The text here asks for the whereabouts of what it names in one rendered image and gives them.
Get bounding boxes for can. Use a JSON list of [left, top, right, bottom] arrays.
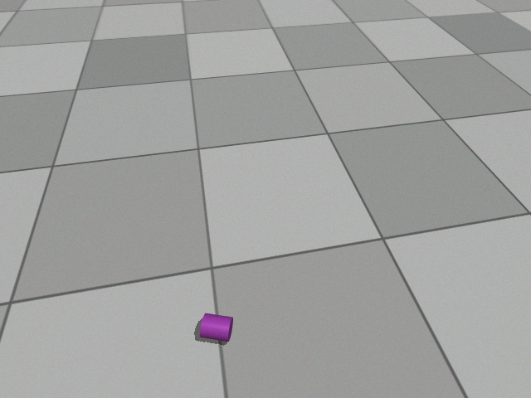
[[200, 313, 233, 342]]

